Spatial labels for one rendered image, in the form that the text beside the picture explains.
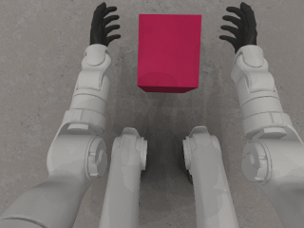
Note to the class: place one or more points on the robot right upper arm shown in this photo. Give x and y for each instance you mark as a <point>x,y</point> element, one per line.
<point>277,167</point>

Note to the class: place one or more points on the robot right forearm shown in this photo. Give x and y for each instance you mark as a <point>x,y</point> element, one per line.
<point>263,116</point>

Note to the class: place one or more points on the robot right hand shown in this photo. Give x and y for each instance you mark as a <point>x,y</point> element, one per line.
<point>246,31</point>

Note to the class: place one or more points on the robot left hand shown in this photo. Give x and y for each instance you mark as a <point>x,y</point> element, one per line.
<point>98,31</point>

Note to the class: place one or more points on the robot left forearm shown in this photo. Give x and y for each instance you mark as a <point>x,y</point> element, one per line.
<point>86,115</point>

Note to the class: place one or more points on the right robot thigh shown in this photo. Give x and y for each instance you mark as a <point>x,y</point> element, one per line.
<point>213,200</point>

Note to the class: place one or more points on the robot right foot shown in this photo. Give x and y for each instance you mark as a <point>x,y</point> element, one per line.
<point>188,174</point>

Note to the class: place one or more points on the carton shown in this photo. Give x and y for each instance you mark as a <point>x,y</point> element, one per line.
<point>169,52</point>

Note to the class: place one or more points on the robot left upper arm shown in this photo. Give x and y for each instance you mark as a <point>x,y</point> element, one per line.
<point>73,163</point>

